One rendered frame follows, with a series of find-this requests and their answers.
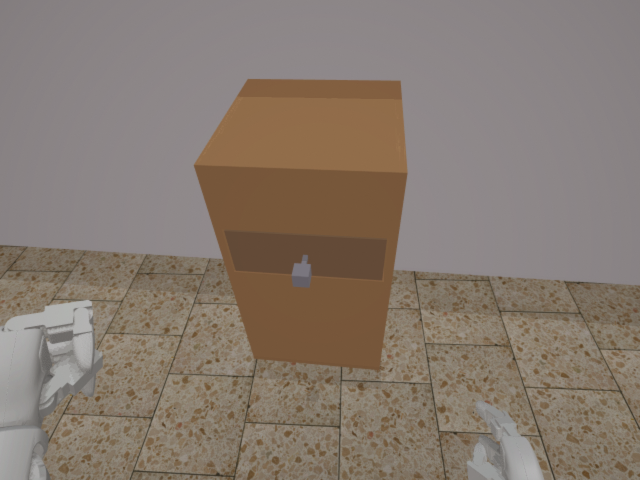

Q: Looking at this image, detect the handle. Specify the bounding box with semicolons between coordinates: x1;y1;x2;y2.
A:
292;255;312;288

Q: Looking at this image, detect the robot right hand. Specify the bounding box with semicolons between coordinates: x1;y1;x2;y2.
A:
467;400;544;480

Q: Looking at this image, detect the cabinet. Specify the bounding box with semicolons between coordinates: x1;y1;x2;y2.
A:
194;79;408;370

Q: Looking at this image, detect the robot left forearm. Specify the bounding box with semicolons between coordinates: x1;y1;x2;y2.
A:
0;425;51;480

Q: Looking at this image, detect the drawer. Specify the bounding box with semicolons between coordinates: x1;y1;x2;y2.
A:
224;230;387;280

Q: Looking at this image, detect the robot left hand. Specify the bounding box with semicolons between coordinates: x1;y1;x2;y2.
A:
0;300;103;428

